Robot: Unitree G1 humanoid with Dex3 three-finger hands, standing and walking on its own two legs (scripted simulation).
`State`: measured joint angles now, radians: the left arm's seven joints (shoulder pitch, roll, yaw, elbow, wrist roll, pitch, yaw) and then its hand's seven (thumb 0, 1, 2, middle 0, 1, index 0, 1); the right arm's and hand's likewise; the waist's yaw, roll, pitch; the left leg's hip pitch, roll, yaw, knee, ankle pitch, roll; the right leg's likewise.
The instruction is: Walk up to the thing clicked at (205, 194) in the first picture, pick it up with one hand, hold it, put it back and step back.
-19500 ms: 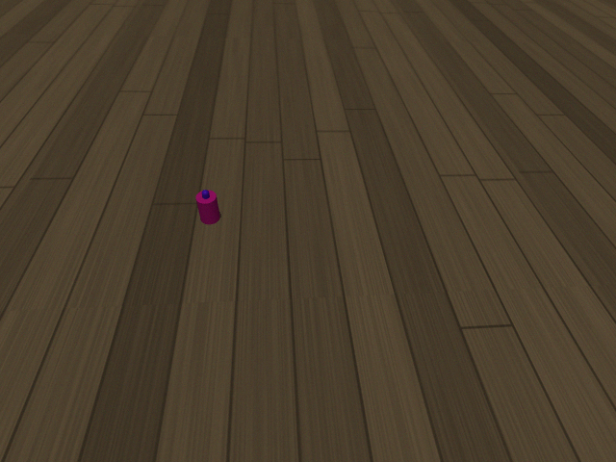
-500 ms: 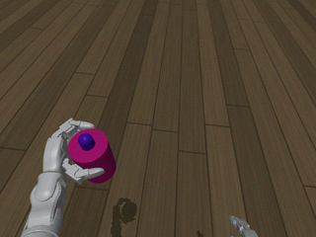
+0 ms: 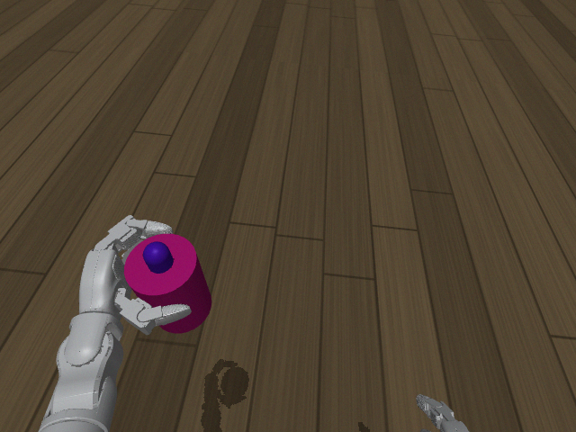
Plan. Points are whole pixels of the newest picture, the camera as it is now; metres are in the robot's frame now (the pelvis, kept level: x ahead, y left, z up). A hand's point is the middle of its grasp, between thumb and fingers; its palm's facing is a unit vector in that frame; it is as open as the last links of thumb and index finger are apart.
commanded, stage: hold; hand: left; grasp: from the side
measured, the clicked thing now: (170, 280) +0.32 +0.15 +0.04
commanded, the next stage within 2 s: crouch in 0.18 s
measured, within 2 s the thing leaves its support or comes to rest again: neither
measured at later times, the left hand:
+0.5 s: hand (155, 278) +0.33 +0.17 +0.04, palm faces +0.10 -0.99 +0.02, open 11.8 cm
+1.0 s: hand (177, 325) +0.36 +0.19 -0.19, palm faces +0.13 -0.99 +0.01, open 11.8 cm
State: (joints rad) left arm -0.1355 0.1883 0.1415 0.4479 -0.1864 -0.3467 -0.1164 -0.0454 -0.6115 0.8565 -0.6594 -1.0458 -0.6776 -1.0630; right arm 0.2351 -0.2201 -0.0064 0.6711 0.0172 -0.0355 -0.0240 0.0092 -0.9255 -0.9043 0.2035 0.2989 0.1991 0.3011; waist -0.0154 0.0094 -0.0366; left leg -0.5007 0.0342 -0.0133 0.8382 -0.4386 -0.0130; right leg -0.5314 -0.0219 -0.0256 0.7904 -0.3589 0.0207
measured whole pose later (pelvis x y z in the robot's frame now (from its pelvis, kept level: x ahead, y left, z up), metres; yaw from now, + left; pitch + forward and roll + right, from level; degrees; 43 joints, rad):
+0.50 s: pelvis +0.00 +0.00 +0.00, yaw +0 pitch +7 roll -1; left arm -0.16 0.17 0.15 0.50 -0.17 -0.37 -0.07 -0.04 -0.61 0.84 -0.68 -1.02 -0.70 -1.04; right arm 0.23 -0.22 -0.01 0.67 0.01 -0.04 -0.01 0.01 -0.90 -0.90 0.20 0.30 0.20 0.30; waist -0.02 0.00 -0.04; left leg -0.55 0.03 -0.01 0.87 -0.45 -0.01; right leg -0.58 -0.03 -0.03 0.82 -0.36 0.02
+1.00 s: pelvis -0.04 +0.00 -0.17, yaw +0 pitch +30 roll -2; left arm -0.46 0.24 0.30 0.92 -0.16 -0.74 -0.15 -0.04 -0.61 0.85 -0.67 -1.04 -0.68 -1.05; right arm 0.17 -0.26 -0.01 0.68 -0.05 -0.05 0.05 0.01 -0.90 -0.91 0.20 0.30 0.20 0.30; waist -0.07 -0.01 -0.20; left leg -1.49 0.01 -0.05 1.66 -0.69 -0.02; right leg -1.52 -0.04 -0.03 1.60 -0.60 0.02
